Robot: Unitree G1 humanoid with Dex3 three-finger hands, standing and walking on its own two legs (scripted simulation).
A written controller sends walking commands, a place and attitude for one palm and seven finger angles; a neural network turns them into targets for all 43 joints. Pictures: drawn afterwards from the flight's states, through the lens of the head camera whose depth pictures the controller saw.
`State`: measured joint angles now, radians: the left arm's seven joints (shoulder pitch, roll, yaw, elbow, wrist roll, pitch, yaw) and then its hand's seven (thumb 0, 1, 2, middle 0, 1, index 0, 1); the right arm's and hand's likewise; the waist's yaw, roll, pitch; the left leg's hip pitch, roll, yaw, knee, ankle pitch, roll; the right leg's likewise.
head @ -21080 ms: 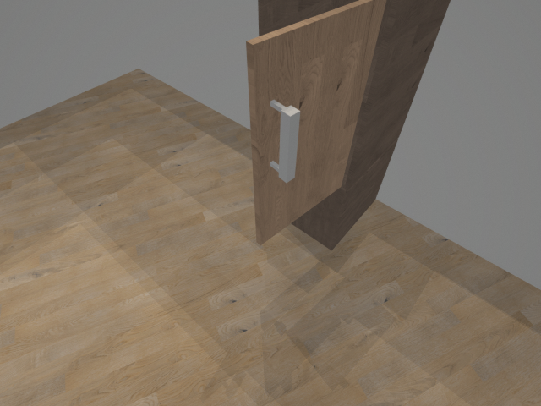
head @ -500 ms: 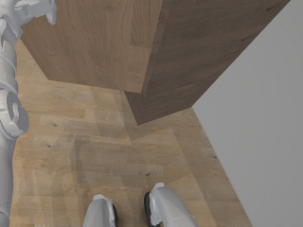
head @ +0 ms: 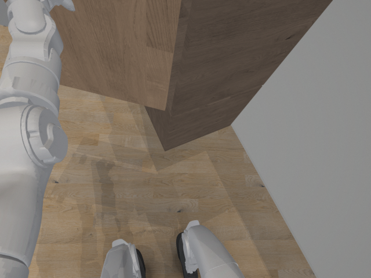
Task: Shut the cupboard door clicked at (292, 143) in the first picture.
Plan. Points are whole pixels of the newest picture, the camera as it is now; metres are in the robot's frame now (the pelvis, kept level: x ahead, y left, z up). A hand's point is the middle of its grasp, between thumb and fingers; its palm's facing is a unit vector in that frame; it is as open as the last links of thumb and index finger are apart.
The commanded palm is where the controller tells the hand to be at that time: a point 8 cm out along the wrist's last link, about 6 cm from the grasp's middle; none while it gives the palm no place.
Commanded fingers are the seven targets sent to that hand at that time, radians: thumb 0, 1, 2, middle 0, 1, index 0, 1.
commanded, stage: pull the fist back off the door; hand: left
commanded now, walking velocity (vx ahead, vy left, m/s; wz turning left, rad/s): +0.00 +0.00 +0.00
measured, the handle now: out of the picture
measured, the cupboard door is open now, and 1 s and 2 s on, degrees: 54 54 54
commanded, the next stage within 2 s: draw the hand back to the body in 0.60 s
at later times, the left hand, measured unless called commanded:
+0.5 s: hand (72, 29) +0.55 +0.09 +0.12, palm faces +0.10 -0.99 -0.01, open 3.1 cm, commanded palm +0.52 +0.12 +0.13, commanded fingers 0.00 0.90 0.90 -1.30 -1.50 -1.30 -1.50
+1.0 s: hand (41, 51) +0.48 +0.12 +0.16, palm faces +0.12 -0.99 -0.04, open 3.1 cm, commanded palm +0.43 +0.16 +0.17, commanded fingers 0.00 0.90 0.90 -1.30 -1.50 -1.30 -1.50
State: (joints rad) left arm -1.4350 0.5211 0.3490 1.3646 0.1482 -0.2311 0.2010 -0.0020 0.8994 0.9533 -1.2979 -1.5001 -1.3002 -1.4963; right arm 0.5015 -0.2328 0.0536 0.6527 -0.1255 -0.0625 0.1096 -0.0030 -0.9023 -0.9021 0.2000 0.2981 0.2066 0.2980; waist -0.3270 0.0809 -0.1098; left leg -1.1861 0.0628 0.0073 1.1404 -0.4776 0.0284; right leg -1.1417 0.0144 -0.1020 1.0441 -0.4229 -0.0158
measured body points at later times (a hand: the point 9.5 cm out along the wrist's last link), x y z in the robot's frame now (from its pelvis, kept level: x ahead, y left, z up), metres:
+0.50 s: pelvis +0.03 -0.02 +0.04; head +0.15 -0.02 +0.48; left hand +0.54 +0.14 +0.13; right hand +0.00 -0.28 -0.07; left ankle +0.01 +0.10 -0.65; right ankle +0.03 -0.12 -0.65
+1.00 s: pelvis +0.03 -0.02 +0.06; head +0.09 -0.04 +0.50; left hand +0.46 +0.17 +0.16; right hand +0.05 -0.27 -0.08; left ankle +0.01 +0.10 -0.65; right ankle +0.03 -0.12 -0.65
